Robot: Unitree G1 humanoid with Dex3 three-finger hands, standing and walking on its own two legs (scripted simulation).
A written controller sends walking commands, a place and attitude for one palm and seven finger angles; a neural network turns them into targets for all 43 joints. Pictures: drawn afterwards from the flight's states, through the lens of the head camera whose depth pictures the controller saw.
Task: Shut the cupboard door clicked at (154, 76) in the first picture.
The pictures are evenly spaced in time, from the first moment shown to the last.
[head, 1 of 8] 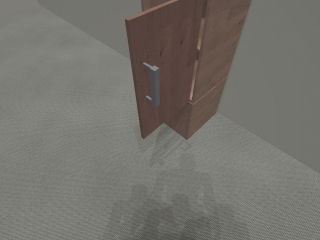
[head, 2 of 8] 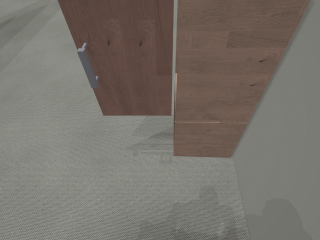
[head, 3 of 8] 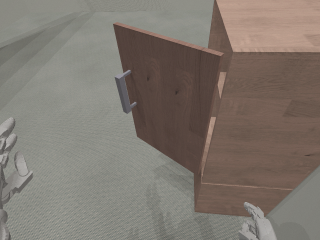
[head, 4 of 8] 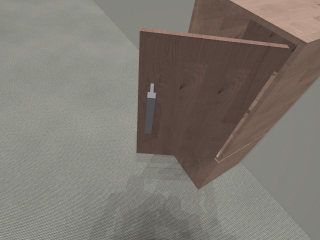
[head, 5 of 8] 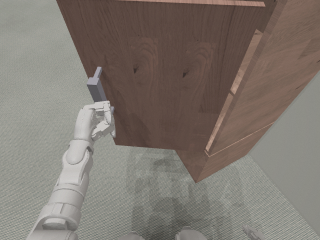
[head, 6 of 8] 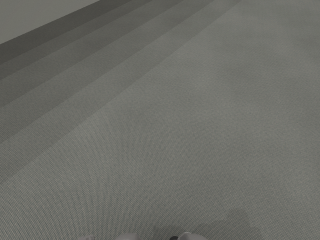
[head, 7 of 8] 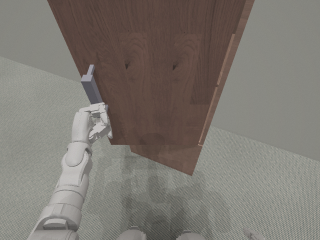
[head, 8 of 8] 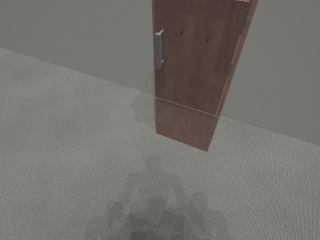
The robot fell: no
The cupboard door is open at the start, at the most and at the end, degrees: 91 91 0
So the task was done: yes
